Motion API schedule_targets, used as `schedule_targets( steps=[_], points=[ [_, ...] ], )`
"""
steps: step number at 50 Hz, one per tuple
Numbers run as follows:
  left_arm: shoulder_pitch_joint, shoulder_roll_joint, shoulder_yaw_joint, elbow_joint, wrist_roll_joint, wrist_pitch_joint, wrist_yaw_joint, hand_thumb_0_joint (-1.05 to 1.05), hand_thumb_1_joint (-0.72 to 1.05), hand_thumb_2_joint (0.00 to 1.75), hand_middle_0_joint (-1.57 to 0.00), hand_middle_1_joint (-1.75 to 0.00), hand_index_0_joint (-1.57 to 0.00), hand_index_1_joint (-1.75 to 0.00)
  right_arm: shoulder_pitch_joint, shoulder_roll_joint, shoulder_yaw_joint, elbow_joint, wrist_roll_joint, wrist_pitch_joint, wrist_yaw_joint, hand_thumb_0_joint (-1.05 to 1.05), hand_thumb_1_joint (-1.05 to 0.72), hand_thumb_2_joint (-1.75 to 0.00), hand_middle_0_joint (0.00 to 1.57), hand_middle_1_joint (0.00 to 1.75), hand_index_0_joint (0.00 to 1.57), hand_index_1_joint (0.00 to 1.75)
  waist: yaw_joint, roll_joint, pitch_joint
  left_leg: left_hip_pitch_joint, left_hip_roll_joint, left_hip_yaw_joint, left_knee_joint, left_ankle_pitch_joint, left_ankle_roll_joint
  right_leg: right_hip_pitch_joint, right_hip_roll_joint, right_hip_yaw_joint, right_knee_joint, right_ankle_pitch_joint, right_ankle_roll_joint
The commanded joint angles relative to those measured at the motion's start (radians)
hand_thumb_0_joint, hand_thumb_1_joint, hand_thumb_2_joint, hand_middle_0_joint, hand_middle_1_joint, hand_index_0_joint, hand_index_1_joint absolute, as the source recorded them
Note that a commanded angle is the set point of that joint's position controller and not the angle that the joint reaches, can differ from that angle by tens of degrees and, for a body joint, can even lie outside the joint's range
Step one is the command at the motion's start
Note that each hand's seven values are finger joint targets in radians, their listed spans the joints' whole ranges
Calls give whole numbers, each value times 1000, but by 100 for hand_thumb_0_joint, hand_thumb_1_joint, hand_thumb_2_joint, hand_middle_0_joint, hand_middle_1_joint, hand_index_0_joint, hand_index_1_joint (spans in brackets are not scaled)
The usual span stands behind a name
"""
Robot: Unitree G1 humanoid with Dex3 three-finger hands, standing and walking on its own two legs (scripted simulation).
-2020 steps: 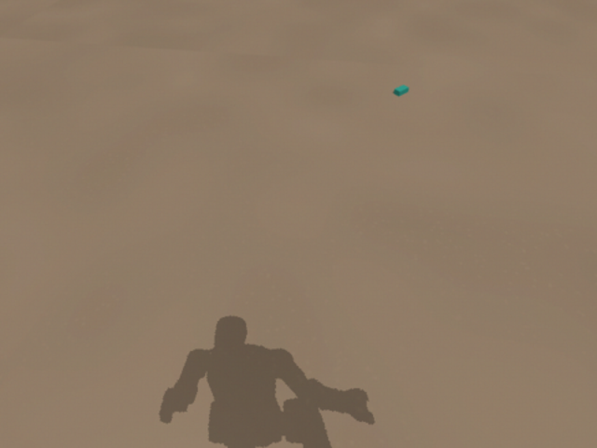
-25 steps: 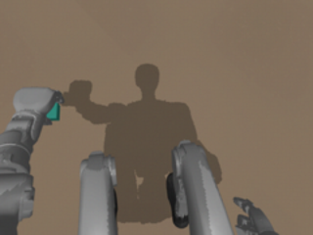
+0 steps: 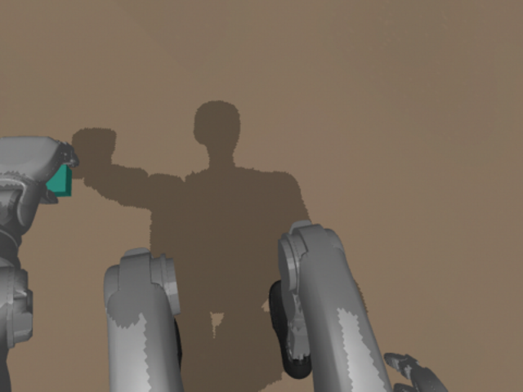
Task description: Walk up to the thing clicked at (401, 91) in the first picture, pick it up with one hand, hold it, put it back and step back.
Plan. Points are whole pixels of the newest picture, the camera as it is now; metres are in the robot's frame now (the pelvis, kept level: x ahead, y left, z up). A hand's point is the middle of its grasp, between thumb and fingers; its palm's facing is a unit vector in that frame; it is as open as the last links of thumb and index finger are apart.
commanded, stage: crouch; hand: left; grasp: from above
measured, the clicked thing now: (38, 181) +0.46 +0.30 -0.20
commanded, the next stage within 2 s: lower in 0.24 s
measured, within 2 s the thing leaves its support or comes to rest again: rests again in 1.50 s
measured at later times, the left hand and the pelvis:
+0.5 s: hand (48, 188) +0.45 +0.29 -0.20, palm faces -0.49 -0.02 -0.87, open 7.4 cm; pelvis +0.00 +0.00 -0.03, yaw -1 degrees
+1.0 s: hand (64, 193) +0.45 +0.29 -0.26, palm faces -0.49 -0.04 -0.87, open 7.4 cm; pelvis +0.01 +0.00 -0.05, yaw -3 degrees
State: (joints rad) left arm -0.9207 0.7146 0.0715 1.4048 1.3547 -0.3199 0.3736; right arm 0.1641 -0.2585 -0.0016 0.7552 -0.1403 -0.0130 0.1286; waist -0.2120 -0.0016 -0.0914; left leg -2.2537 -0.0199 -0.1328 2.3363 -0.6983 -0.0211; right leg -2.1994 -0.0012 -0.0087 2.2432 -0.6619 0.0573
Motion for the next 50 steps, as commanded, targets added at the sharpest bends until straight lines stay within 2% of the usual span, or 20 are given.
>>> schedule_targets(
  steps=[1,8,9,13,15,19,23,24,26,30,32,35,37,38,40,42,45,46,48,50],
  points=[
    [-333,258,35,-118,-11,-7,56,0,92,29,-120,-31,-124,-27,176,-235,-68,-20,-4,-17,-12,0,-91,-90,20,30,20,30,-8,264,-660,501,-15,109,-251,156,45,299,26,-118,-202,147,-91],
    [-363,265,36,-97,-5,-4,66,0,91,30,-120,-30,-123,-27,180,-252,-61,-16,-6,-21,-6,0,-91,-90,20,30,20,30,-25,291,-651,514,-11,84,-240,172,35,233,20,-133,-154,165,-92],
    [-370,282,41,-112,0,-6,67,0,90,32,-121,-29,-123,-26,179,-252,-60,-15,-6,-20,-7,0,-91,-90,20,30,20,30,-15,310,-669,520,-13,88,-238,173,35,238,23,-132,-153,165,-94],
    [-338,273,35,-60,0,-6,70,0,91,31,-121,-29,-124,-26,175,-248,-51,-14,-11,-22,-4,0,-92,-90,20,30,20,30,-23,271,-632,474,-17,99,-208,170,42,246,25,-128,-152,166,-90],
    [-361,307,53,-89,2,-13,75,0,88,32,-121,-28,-123,-26,176,-249,-46,-16,-13,-23,-4,0,-92,-91,20,30,20,30,-17,305,-646,471,-19,103,-200,184,43,257,24,-127,-144,181,-89],
    [-348,286,44,-61,3,-16,76,0,90,33,-125,-25,-127,-23,180,-252,-45,-16,-17,-24,0,0,-92,-90,20,30,20,30,-31,282,-648,474,-16,96,-185,197,42,255,26,-135,-132,195,-87],
    [-318,286,36,26,4,-26,86,0,92,33,-126,-24,-128,-23,165,-254,-27,-10,-26,-27,3,0,-92,-90,20,30,20,30,-39,239,-571,413,-18,93,-167,164,48,236,31,-140,-127,167,-87],
    [-335,296,46,12,8,-33,90,0,93,33,-126,-25,-128,-24,167,-257,-27,-11,-32,-29,4,0,-91,-90,20,30,20,30,-50,253,-574,421,-17,92,-163,163,47,236,31,-142,-125,168,-84],
    [-347,331,58,2,14,-44,99,0,93,31,-127,-25,-128,-23,160,-265,-23,-12,-35,-30,5,0,-92,-90,20,30,20,30,-32,280,-598,436,-16,91,-161,164,43,228,32,-144,-114,165,-87],
    [-338,346,68,15,32,-63,129,0,96,33,-128,-27,-130,-25,156,-263,-15,-4,-51,-31,8,0,-92,-90,20,30,20,30,-44,273,-618,430,-13,91,-123,187,46,257,39,-143,-102,194,-81],
    [-364,376,96,-15,39,-71,149,0,97,36,-129,-27,-131,-25,161,-271,-15,-1,-59,-31,9,0,-91,-90,20,30,20,30,-46,305,-627,443,-13,91,-122,202,43,252,38,-147,-91,205,-78],
    [-340,366,90,5,55,-66,172,0,96,36,-129,-27,-130,-25,161,-274,-13,1,-69,-30,11,0,-92,-90,20,30,20,30,-52,339,-641,479,-9,86,-112,231,38,238,40,-157,-72,231,-79],
    [-341,339,70,51,56,-55,180,0,96,35,-127,-29,-129,-27,156,-269,-5,12,-77,-35,19,0,-92,-90,20,30,20,30,-73,323,-590,445,-9,84,-105,215,41,226,44,-159,-68,227,-78],
    [-348,378,100,16,53,-56,188,0,95,36,-127,-28,-129,-26,159,-279,-6,7,-78,-35,19,0,-91,-90,20,30,20,30,-59,330,-615,454,-10,83,-105,231,41,235,41,-161,-64,239,-75],
    [-323,388,105,26,53,-49,192,0,96,35,-128,-29,-129,-27,154,-283,-6,4,-80,-38,20,0,-92,-90,20,30,20,30,-49,351,-616,451,-10,82,-104,236,38,235,40,-164,-54,241,-77],
    [-314,359,77,68,58,-36,189,0,95,34,-126,-24,-128,-22,142,-275,5,5,-86,-40,26,0,-90,-90,20,30,20,30,-68,337,-585,436,-8,83,-92,220,40,229,44,-164,-51,235,-78],
    [-305,384,97,70,43,-34,192,0,92,31,-124,-22,-125,-20,145,-288,8,3,-90,-39,26,0,-90,-90,20,30,20,30,-65,313,-601,405,-11,78,-86,217,45,257,44,-165,-52,239,-74],
    [-291,371,85,91,44,-33,193,0,90,32,-123,-21,-124,-19,137,-284,11,6,-89,-40,25,0,-90,-90,20,30,20,30,-59,312,-586,400,-11,80,-88,202,44,243,46,-163,-52,226,-77],
    [-302,374,80,96,49,-34,193,0,90,31,-123,-21,-124,-19,137,-287,18,3,-96,-44,28,0,-90,-90,20,30,20,30,-82,308,-570,398,-8,74,-72,200,45,242,49,-170,-47,229,-74],
    [-306,396,92,77,45,-40,199,0,89,28,-122,-18,-124,-17,132,-295,21,8,-98,-44,27,0,-90,-90,20,30,20,30,-70,306,-589,392,-9,73,-67,208,46,259,50,-170,-46,238,-74]
  ],
)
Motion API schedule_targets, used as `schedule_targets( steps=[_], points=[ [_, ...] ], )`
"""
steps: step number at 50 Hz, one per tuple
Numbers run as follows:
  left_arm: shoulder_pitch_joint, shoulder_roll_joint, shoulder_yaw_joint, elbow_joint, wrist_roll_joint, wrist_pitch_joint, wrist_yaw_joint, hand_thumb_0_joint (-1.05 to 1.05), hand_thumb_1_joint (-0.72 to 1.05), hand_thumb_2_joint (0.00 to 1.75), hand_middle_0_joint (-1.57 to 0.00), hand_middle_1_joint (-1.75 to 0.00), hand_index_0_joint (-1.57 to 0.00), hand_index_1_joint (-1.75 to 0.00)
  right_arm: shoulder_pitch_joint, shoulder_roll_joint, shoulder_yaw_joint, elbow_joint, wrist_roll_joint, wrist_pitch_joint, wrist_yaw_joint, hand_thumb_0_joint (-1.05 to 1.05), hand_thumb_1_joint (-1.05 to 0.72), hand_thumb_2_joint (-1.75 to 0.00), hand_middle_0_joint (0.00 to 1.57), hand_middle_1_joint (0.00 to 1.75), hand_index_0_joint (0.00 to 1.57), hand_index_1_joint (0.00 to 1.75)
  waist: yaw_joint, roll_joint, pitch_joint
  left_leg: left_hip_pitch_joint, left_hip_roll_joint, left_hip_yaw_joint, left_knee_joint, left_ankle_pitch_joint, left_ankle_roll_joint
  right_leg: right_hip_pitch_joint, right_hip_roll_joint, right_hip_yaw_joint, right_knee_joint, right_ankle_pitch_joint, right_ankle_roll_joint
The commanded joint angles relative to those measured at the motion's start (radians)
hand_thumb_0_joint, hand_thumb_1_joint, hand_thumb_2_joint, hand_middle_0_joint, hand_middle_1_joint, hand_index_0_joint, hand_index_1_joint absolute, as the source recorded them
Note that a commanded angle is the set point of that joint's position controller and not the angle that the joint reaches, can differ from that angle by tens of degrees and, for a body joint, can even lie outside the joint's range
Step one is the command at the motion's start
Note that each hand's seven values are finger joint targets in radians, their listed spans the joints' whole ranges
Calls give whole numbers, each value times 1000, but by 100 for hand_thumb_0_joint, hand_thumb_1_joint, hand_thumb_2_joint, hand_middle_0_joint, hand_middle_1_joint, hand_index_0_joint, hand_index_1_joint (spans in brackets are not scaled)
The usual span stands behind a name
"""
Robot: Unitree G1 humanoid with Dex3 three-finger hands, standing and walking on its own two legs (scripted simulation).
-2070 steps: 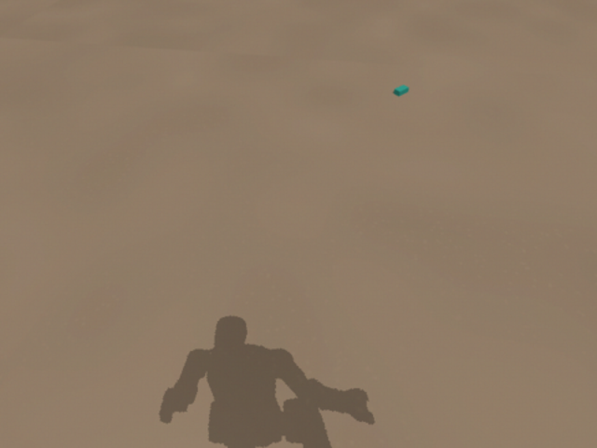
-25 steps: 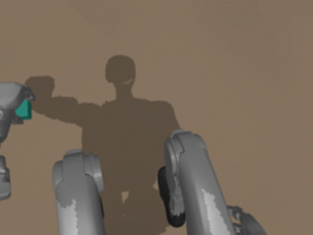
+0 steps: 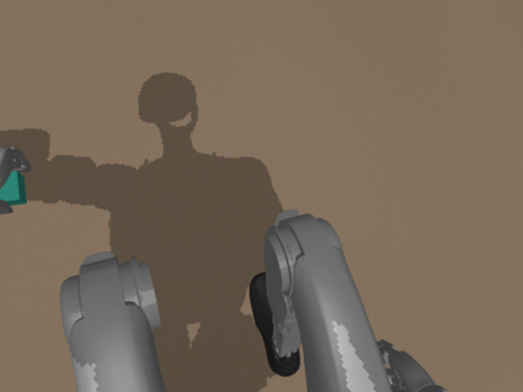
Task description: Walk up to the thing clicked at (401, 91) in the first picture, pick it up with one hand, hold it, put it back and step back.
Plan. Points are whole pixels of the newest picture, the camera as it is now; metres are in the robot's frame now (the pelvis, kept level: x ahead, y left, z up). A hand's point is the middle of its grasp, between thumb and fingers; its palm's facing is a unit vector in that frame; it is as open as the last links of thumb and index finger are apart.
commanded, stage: rest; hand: left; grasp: from above
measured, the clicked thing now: out of the picture +0.44 +0.33 -0.24
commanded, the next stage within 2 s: open in 1.02 s
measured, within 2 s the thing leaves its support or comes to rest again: rests again in 0.50 s
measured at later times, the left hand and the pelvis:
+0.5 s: hand out of the picture +0.42 +0.31 -0.24, palm faces -0.49 -0.09 -0.87, open 7.4 cm; pelvis +0.00 +0.01 -0.01, yaw -2 degrees
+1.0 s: hand (3, 199) +0.42 +0.31 -0.25, palm faces -0.48 -0.08 -0.88, open 7.4 cm; pelvis +0.00 +0.01 -0.02, yaw -4 degrees
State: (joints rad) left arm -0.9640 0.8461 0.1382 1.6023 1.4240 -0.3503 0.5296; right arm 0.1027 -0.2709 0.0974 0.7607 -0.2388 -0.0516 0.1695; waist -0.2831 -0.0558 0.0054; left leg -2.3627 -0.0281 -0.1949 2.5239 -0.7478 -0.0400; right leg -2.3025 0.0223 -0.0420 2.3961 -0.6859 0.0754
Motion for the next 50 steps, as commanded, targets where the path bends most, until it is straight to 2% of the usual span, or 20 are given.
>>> schedule_targets(
  steps=[1,5,8,10,11,13,14,16,18,22,24,25,28,29,33,41,42,43,48,50],
  points=[
    [-252,273,31,-106,-26,-10,49,0,89,29,-123,-18,-124,-17,188,-284,-73,0,2,-8,-13,0,-90,-90,20,30,20,30,6,360,-679,506,0,135,-253,262,63,354,26,-137,-195,264,-94],
    [-265,273,29,-101,-14,-19,72,0,91,29,-124,-20,-126,-18,182,-289,-64,-5,-11,-15,-8,0,-90,-90,20,30,20,30,-15,391,-673,524,4,127,-246,271,57,352,32,-147,-180,275,-93],
    [-273,275,28,-67,-14,-19,92,0,94,27,-126,-17,-128,-16,172,-299,-50,-1,-22,-24,-3,0,-90,-90,20,30,20,30,-29,381,-610,488,4,125,-239,245,57,320,32,-159,-179,251,-95],
    [-272,296,38,-94,-3,-19,106,0,95,28,-126,-18,-128,-17,171,-304,-47,-11,-28,-31,2,0,-90,-90,20,30,20,30,-25,420,-649,541,8,116,-250,270,51,328,34,-168,-166,268,-92],
    [-255,282,21,-48,0,-11,107,0,95,28,-127,-18,-129,-17,159,-302,-44,-10,-28,-38,5,0,-90,-90,20,30,20,30,-31,409,-632,538,11,118,-233,263,51,316,36,-168,-158,266,-94],
    [-247,296,39,-64,-3,-7,119,0,96,29,-128,-19,-130,-18,165,-308,-42,-18,-35,-44,11,0,-90,-90,20,30,20,30,-32,430,-653,549,12,115,-237,282,50,348,38,-171,-154,288,-89],
    [-247,284,30,-63,-8,-3,120,0,96,31,-128,-19,-129,-18,158,-305,-41,-10,-34,-44,13,0,-90,-90,20,30,20,30,-26,433,-660,552,10,114,-242,285,48,340,38,-171,-151,289,-91],
    [-247,284,24,-27,-7,4,120,0,96,29,-127,-19,-129,-18,147,-310,-37,-17,-39,-52,18,0,-90,-90,20,30,20,30,-42,439,-620,531,13,112,-232,269,49,323,39,-174,-146,279,-92],
    [-244,302,42,-25,0,10,125,0,95,31,-128,-19,-129,-18,161,-325,-37,-10,-47,-54,20,0,-90,-90,20,30,20,30,-49,420,-621,539,14,110,-221,297,49,335,39,-179,-145,309,-85],
    [-250,328,53,-2,-8,14,120,0,96,25,-128,-17,-130,-15,155,-330,-18,-16,-57,-68,31,0,-91,-90,20,30,20,30,-69,391,-563,478,13,114,-197,251,58,352,39,-174,-157,284,-86],
    [-244,305,38,-23,-22,7,115,0,94,25,-127,-15,-129,-14,136,-343,-24,-30,-56,-75,32,0,-91,-90,20,30,20,30,-61,408,-563,491,12,108,-217,244,51,340,41,-185,-163,263,-87],
    [-219,343,61,-10,-17,8,115,0,95,25,-127,-17,-129,-15,149,-343,-21,-18,-56,-76,33,0,-91,-90,20,30,20,30,-57,427,-577,515,16,101,-219,258,48,344,42,-192,-150,271,-87],
    [-216,348,60,-18,-16,-5,113,0,95,26,-127,-18,-128,-17,149,-336,-7,-23,-61,-74,41,0,-91,-90,20,30,20,30,-60,430,-600,518,19,94,-211,280,46,376,46,-192,-143,292,-87],
    [-235,319,36,-35,-20,-9,113,0,93,24,-126,-16,-128,-15,130,-351,-19,-37,-60,-76,39,0,-91,-90,20,30,20,30,-64,430,-592,512,16,95,-212,267,45,359,45,-192,-145,280,-89],
    [-207,352,56,-20,-11,-14,128,0,92,25,-125,-16,-127,-15,137,-343,0,-28,-66,-74,45,0,-91,-90,20,30,20,30,-61,437,-590,518,20,85,-215,285,43,363,48,-201,-136,297,-85],
    [-235,324,10,30,0,-6,159,0,91,26,-125,-15,-126,-14,107,-357,15,-19,-84,-99,58,0,-91,-90,20,30,20,30,-90,439,-521,494,24,82,-209,232,45,331,54,-203,-135,263,-85],
    [-247,289,-23,22,-9,-6,159,0,89,26,-125,-14,-125,-13,86,-358,13,-25,-78,-105,57,0,-91,-90,20,30,20,30,-85,430,-517,492,23,77,-218,215,43,321,56,-203,-140,244,-88],
    [-233,338,12,45,-4,0,164,0,91,23,-124,-16,-126,-14,92,-358,22,-19,-78,-110,60,0,-91,-90,20,30,20,30,-85,428,-503,487,24,76,-212,210,46,321,55,-208,-138,245,-87],
    [-239,328,2,44,-12,9,176,0,89,20,-124,-12,-125,-11,92,-370,26,-17,-84,-124,69,0,-91,-90,20,30,20,30,-88,414,-514,481,26,63,-225,212,45,336,57,-209,-145,243,-85],
    [-242,309,-13,70,-10,13,174,0,88,18,-122,-14,-124,-12,92,-376,27,-26,-84,-132,74,0,-91,-90,20,30,20,30,-104,417,-491,484,28,59,-222,203,45,322,54,-214,-140,241,-83]
  ],
)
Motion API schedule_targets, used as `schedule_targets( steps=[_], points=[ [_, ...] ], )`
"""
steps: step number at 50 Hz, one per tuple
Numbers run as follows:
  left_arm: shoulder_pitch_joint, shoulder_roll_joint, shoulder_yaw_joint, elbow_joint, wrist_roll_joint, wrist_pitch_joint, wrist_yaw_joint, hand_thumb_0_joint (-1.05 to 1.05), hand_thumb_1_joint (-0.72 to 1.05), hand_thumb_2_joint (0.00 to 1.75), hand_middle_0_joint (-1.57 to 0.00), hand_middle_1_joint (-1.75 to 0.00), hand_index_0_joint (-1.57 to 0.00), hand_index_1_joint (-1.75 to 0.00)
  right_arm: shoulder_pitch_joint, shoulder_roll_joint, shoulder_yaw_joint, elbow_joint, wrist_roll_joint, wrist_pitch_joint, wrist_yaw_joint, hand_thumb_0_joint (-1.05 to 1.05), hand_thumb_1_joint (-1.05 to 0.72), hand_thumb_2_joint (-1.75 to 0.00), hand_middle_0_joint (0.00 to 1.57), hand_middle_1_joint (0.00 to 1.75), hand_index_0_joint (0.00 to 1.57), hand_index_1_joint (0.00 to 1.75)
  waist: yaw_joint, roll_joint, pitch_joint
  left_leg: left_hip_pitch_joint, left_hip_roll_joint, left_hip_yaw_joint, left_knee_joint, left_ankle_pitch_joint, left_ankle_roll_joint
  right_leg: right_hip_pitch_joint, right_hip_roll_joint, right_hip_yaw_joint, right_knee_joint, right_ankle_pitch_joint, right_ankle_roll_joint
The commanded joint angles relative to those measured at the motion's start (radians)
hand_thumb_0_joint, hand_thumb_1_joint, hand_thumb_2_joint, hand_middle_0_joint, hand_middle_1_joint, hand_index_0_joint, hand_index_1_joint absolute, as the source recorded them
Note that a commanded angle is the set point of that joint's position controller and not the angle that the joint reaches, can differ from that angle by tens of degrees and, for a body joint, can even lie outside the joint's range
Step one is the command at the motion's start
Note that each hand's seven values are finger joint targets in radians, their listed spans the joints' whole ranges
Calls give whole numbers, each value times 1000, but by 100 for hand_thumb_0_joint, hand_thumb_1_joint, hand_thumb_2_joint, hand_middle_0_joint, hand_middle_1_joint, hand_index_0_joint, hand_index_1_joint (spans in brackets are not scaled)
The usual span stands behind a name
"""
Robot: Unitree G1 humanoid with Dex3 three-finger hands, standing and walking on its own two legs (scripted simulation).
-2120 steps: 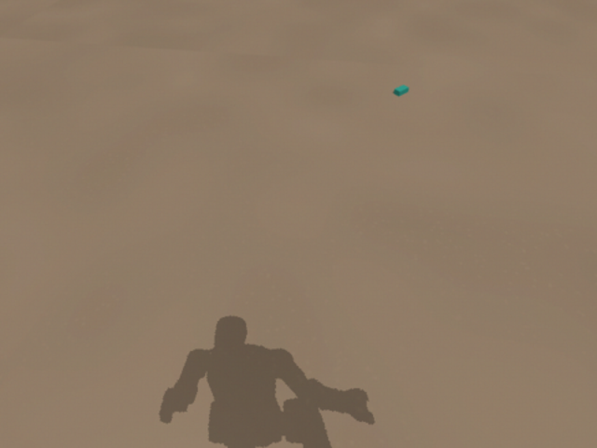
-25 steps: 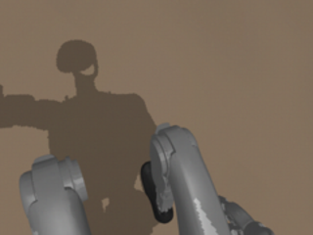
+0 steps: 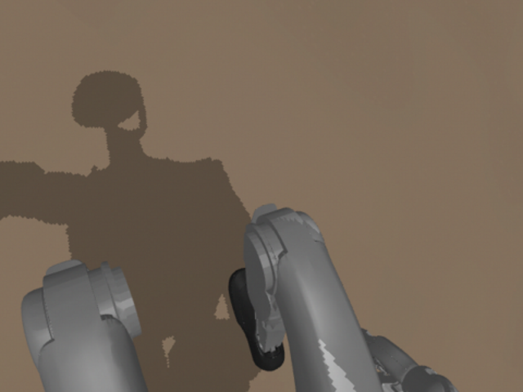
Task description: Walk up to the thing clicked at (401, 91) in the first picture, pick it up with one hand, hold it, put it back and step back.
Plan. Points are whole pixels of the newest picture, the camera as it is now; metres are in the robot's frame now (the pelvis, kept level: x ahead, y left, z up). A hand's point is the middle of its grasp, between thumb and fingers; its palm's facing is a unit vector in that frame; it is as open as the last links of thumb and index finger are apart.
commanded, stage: rest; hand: left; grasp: from above
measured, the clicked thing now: out of the picture +0.42 +0.34 -0.27
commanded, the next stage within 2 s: open in 0.02 s
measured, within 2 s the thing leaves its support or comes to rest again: neither
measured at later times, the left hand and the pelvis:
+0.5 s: hand out of the picture +0.40 +0.32 -0.24, palm faces -0.48 -0.12 -0.87, open 9.2 cm; pelvis +0.00 +0.00 +0.00, yaw +0 degrees
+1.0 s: hand out of the picture +0.41 +0.33 -0.24, palm faces -0.47 -0.12 -0.88, open 12.5 cm; pelvis +0.00 +0.00 +0.00, yaw -1 degrees
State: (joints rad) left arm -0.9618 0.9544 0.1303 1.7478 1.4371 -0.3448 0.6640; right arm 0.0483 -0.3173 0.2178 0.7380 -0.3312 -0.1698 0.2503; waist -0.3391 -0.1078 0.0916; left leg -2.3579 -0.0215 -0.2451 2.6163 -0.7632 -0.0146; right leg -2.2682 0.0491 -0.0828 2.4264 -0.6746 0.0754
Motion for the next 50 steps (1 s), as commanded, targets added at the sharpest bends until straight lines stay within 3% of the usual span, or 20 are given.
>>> schedule_targets(
  steps=[1,6,10,12,18,22,23,24,29,31,32,36,39,40,44,45,46,48,49,50],
  points=[
    [-236,190,-21,-78,-23,10,39,0,86,20,-122,-14,-123,-13,134,-329,-92,-3,5,-20,-6,0,-91,-91,20,30,20,30,-42,452,-579,468,22,113,-302,214,21,297,31,-168,-176,231,-83],
    [-235,208,-15,-53,-28,13,46,0,83,18,-120,-12,-121,-11,138,-332,-80,-3,9,-26,0,0,-91,-91,20,30,20,30,-46,461,-568,474,24,95,-316,234,17,292,26,-174,-162,244,-83],
    [-243,207,-18,-63,-34,15,46,0,51,21,-90,-19,-91,-19,138,-330,-75,-5,9,-33,3,0,-91,-90,20,30,20,30,-46,456,-585,478,23,107,-301,239,19,329,29,-165,-175,259,-83],
    [-245,214,-9,-74,-43,14,47,0,36,27,-84,-24,-85,-23,144,-323,-67,3,9,-33,5,0,-90,-90,20,30,20,30,-45,457,-596,483,23,108,-299,265,20,342,29,-169,-177,278,-82],
    [-251,233,-6,-83,-58,15,44,0,17,43,-70,-37,-69,-37,145,-332,-70,1,15,-33,-2,0,-90,-90,20,30,20,30,-41,445,-604,461,23,109,-306,234,22,353,29,-165,-195,249,-86],
    [-241,227,-10,-79,-58,9,40,0,7,51,-61,-46,-61,-47,135,-331,-68,-1,17,-26,-8,0,-90,-90,20,30,20,30,-41,455,-608,472,24,107,-304,247,20,354,32,-167,-187,262,-87],
    [-257,205,-35,-92,-61,6,37,0,6,51,-59,-48,-59,-48,129,-339,-73,-9,16,-29,-7,0,-91,-90,20,30,20,30,-46,477,-590,472,23,111,-305,245,19,341,29,-168,-188,258,-86],
    [-247,238,-7,-80,-60,7,42,0,4,53,-57,-51,-57,-51,136,-331,-64,-3,13,-27,-7,0,-90,-90,20,30,20,30,-38,466,-604,476,25,103,-314,245,19,351,31,-172,-188,256,-88],
    [-254,235,-21,-98,-54,-2,42,0,-6,61,-49,-58,-49,-58,118,-335,-63,-7,15,-28,-10,0,-90,-90,20,30,20,30,-39,473,-592,474,26,104,-313,213,16,336,32,-168,-184,227,-90],
    [-239,202,-41,-102,-57,3,42,0,-10,65,-44,-63,-45,-63,114,-342,-71,-14,13,-34,-8,0,-90,-90,20,30,20,30,-42,446,-588,470,25,108,-303,214,20,335,33,-168,-190,232,-87],
    [-250,227,-22,-115,-65,0,50,0,-12,67,-44,-63,-43,-63,123,-336,-66,3,14,-32,-10,0,-90,-90,20,30,20,30,-37,454,-598,470,25,105,-307,225,19,340,33,-172,-194,236,-86],
    [-220,218,-34,-76,-52,10,45,0,-18,72,-38,-68,-38,-68,129,-330,-58,3,11,-39,-2,0,-90,-90,20,30,20,30,-42,451,-585,465,26,107,-292,239,18,341,32,-169,-184,255,-84],
    [-236,236,-13,-87,-58,20,48,0,-22,75,-35,-72,-34,-72,138,-346,-70,-5,14,-39,-1,0,-90,-90,20,30,20,30,-36,488,-594,493,25,104,-314,250,13,333,29,-174,-176,260,-88],
    [-270,209,-42,-130,-64,18,44,0,-23,76,-34,-73,-33,-73,138,-339,-71,14,14,-40,0,0,-90,-90,20,30,20,30,-32,512,-594,504,25,101,-324,248,7,315,28,-176,-174,254,-90],
    [-231,265,7,-101,-51,29,45,0,-28,79,-28,-79,-28,-79,139,-352,-72,-7,14,-31,4,0,-90,-90,20,30,20,30,-31,510,-629,511,26,98,-312,285,8,349,30,-176,-168,293,-89],
    [-220,236,-2,-73,-53,31,35,0,-28,79,-28,-78,-28,-78,136,-346,-68,-14,15,-35,7,0,-90,-90,20,30,20,30,-46,501,-582,503,25,98,-306,281,7,324,20,-179,-153,292,-86],
    [-231,246,4,-99,-57,29,33,0,-29,81,-27,-80,-27,-80,124,-334,-62,-3,13,-35,8,0,-90,-90,20,30,20,30,-32,508,-582,496,26,97,-312,266,6,324,23,-178,-162,271,-87],
    [-254,240,-2,-124,-64,27,22,0,-31,82,-25,-82,-25,-82,132,-351,-77,-17,17,-37,9,0,-90,-90,20,30,20,30,-39,523,-595,505,25,99,-316,264,7,326,24,-176,-167,272,-86],
    [-225,264,23,-95,-58,26,21,0,-33,83,-23,-85,-23,-85,153,-341,-67,-15,13,-34,11,0,-90,-90,20,30,20,30,-41,513,-608,512,27,102,-308,286,10,356,28,-175,-169,296,-86],
    [-221,254,14,-95,-60,24,11,0,-32,83,-23,-84,-24,-84,144,-336,-57,-25,15,-35,15,0,-90,-90,20,30,20,30,-47,490,-588,494,25,103,-299,274,11,339,21,-178,-159,287,-83]
  ],
)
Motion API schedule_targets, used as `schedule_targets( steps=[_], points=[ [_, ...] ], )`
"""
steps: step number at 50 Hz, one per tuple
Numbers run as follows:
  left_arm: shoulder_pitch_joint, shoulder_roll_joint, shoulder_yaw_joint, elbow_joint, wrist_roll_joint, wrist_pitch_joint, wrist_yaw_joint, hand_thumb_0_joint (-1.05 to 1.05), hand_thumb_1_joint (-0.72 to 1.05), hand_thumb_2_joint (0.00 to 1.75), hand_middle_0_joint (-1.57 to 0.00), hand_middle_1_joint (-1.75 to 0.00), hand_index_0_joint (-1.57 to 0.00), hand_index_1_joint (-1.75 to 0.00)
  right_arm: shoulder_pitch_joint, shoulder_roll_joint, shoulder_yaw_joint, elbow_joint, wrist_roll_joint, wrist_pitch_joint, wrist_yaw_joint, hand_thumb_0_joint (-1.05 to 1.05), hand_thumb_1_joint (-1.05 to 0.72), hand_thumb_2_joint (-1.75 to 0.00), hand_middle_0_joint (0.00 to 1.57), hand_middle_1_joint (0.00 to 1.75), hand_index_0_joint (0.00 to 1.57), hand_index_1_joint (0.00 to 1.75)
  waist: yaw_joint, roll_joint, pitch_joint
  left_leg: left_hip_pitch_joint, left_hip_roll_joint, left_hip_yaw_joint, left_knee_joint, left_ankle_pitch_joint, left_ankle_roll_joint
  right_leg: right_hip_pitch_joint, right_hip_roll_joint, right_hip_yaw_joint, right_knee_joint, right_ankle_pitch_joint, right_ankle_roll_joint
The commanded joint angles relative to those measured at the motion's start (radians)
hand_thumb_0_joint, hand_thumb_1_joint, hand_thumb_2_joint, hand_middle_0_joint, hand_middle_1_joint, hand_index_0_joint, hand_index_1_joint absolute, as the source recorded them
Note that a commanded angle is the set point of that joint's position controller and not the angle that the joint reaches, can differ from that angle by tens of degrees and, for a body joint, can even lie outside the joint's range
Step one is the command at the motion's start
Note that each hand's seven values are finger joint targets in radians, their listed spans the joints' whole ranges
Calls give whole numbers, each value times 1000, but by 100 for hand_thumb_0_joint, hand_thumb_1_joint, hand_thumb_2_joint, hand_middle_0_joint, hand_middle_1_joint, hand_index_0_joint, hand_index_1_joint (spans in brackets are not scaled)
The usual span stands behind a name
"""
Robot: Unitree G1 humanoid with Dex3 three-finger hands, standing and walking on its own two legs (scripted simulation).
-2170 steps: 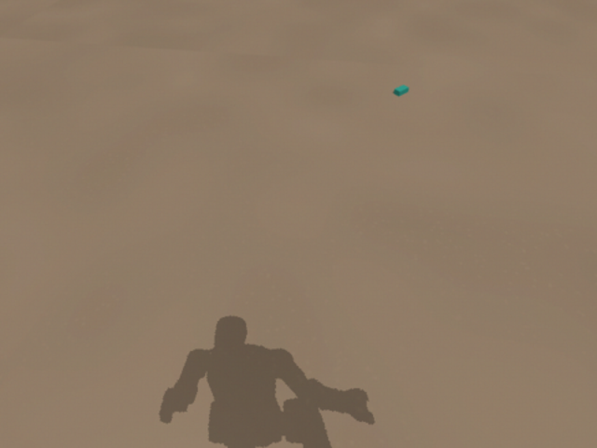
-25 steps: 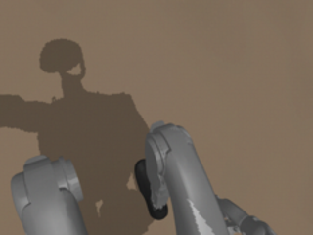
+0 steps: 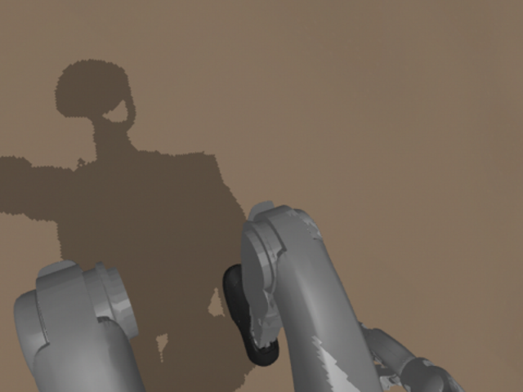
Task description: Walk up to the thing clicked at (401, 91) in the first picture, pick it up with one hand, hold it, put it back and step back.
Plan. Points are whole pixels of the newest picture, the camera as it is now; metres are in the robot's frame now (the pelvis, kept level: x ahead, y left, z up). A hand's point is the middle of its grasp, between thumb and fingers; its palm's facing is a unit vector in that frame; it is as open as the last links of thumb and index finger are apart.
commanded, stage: open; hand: left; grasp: from above
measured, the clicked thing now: out of the picture +0.41 +0.35 -0.27
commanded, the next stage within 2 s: withdraw in 0.10 s
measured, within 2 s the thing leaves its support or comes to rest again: neither
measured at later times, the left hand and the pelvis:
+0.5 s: hand out of the picture +0.44 +0.34 -0.20, palm faces -0.29 -0.12 -0.95, open 13.4 cm; pelvis +0.00 +0.00 +0.00, yaw +0 degrees
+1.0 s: hand out of the picture +0.39 +0.34 -0.08, palm faces -0.53 -0.14 -0.83, open 13.1 cm; pelvis -0.02 -0.02 +0.07, yaw +7 degrees
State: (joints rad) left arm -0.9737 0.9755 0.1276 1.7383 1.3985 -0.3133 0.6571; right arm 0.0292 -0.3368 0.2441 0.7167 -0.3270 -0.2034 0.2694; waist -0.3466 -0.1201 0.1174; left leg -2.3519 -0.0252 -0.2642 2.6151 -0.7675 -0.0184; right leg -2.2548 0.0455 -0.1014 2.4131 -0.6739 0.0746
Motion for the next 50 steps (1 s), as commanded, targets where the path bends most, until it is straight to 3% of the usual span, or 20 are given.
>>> schedule_targets(
  steps=[1,3,7,11,14,17,18,19,20,22,23,24,26,28,32,36,40,42,45,50],
  points=[
    [-217,253,33,-117,-27,-14,22,0,-35,86,-22,-85,-22,-85,178,-320,-92,9,12,5,-8,0,-90,-90,20,30,20,30,-29,519,-648,502,30,120,-312,299,14,359,32,-156,-159,299,-86],
    [-199,211,7,-86,-28,-18,6,0,-36,86,-20,-87,-20,-87,165,-319,-96,-1,14,3,-9,0,-90,-90,20,30,20,30,-41,502,-614,491,29,126,-295,285,16,330,27,-154,-154,290,-84],
    [-226,251,24,-124,-25,-42,3,0,-38,89,-17,-91,-18,-91,177,-320,-100,-1,21,12,-14,0,-90,-90,20,30,20,30,-29,537,-657,519,31,121,-309,286,10,344,31,-155,-157,286,-88],
    [-203,213,1,-99,-24,-55,5,0,-39,88,-16,-94,-18,-92,169,-306,-80,-2,15,18,-11,0,-90,-90,20,30,20,30,-45,513,-618,512,31,116,-301,298,11,321,30,-167,-146,290,-83],
    [-236,247,11,-156,-9,-59,18,0,-37,87,-18,-93,-19,-91,169,-332,-102,-10,13,16,-13,0,-90,-90,20,30,20,30,-30,543,-636,539,32,117,-310,288,7,310,28,-164,-148,280,-82],
    [-249,284,52,-212,5,-41,51,0,-40,90,-15,-94,-17,-92,183,-325,-109,-10,18,11,-9,0,-90,-90,20,30,20,30,-13,565,-704,555,33,133,-301,308,7,342,30,-149,-149,307,-86],
    [-277,250,41,-269,-9,-31,61,0,-40,90,-15,-94,-17,-92,185,-314,-118,1,20,9,-5,0,-90,-90,20,30,20,30,2,603,-730,565,30,137,-315,321,2,338,29,-146,-152,313,-91],
    [-247,242,70,-239,-23,-11,69,0,-41,90,-15,-93,-16,-92,185,-312,-127,-6,24,8,0,0,-90,-90,20,30,20,30,4,609,-740,576,29,134,-319,324,1,319,27,-152,-146,317,-91],
    [-235,220,58,-219,-25,13,68,0,-42,91,-13,-95,-15,-93,203,-310,-135,-5,29,3,9,0,-90,-90,20,30,20,30,3,617,-717,572,29,141,-322,321,0,291,24,-150,-149,316,-91],
    [-252,238,111,-297,-48,57,71,0,-44,93,-12,-96,-13,-95,216,-306,-164,-5,46,5,17,0,-90,-90,20,30,20,30,46,635,-777,564,24,150,-338,327,2,292,24,-139,-162,318,-94],
    [-268,220,98,-327,-65,81,59,0,-44,93,-11,-96,-12,-95,214,-294,-174,-1,60,4,25,0,-89,-90,20,30,20,30,54,659,-785,566,22,158,-346,319,2,280,15,-133,-162,313,-97],
    [-246,198,100,-384,-90,106,46,0,-46,94,-10,-97,-11,-96,220,-285,-189,-7,71,9,30,0,-90,-90,20,30,20,30,88,682,-836,588,22,170,-368,329,4,293,19,-122,-184,312,-102],
    [-239,156,88,-443,-137,160,2,0,-46,95,-10,-98,-11,-97,231,-283,-223,-4,106,26,35,0,-89,-90,20,30,20,30,108,679,-894,605,17,178,-413,338,4,286,13,-110,-204,310,-108],
    [-236,64,29,-452,-176,205,-69,0,-48,96,-9,-98,-10,-97,246,-272,-252,6,146,49,32,0,-89,-90,20,30,20,30,110,646,-896,594,16,177,-443,316,8,259,12,-97,-222,285,-112],
    [-274,-49,-60,-514,-227,246,-240,0,-45,95,-13,-95,-13,-95,306,-255,-293,14,199,104,11,0,-90,-90,20,30,20,30,79,512,-850,553,8,177,-500,229,26,296,4,-62,-308,219,-114],
    [-256,-88,-107,-533,-245,217,-402,0,-40,91,-20,-89,-19,-90,317,-239,-300,-6,231,149,-30,0,-91,-90,20,30,20,30,79,385,-773,513,-3,176,-530,211,36,338,-11,-40,-362,194,-117],
    [-192,-41,-87,-535,-246,156,-488,0,-35,88,-24,-85,-23,-86,313,-213,-283,-48,241,183,-78,0,-90,-90,20,30,20,30,98,261,-745,467,-15,209,-532,231,50,431,-23,-19,-416,186,-110],
    [-163,-11,-61,-492,-246,119,-486,0,-35,88,-22,-87,-22,-87,297,-211,-268,-60,234,191,-103,0,-90,-90,20,30,20,30,110,215,-694,419,-22,223,-528,202,55,443,-28,-12,-443,143,-112],
    [-203,14,-59,-490,-221,47,-460,0,-31,84,-26,-83,-26,-83,283,-196,-241,-62,225,197,-125,0,-90,-90,20,30,20,30,107,243,-713,437,-15,226,-519,196,57,432,-25,-11,-426,144,-107],
    [-263,70,-30,-401,-146,-48,-348,0,-28,82,-26,-82,-27,-81,280,-201,-206,-44,189,191,-138,0,-89,-89,20,30,20,30,89,294,-722,441,-13,230,-481,190,53,404,-17,-15,-386,137,-102]
  ],
)
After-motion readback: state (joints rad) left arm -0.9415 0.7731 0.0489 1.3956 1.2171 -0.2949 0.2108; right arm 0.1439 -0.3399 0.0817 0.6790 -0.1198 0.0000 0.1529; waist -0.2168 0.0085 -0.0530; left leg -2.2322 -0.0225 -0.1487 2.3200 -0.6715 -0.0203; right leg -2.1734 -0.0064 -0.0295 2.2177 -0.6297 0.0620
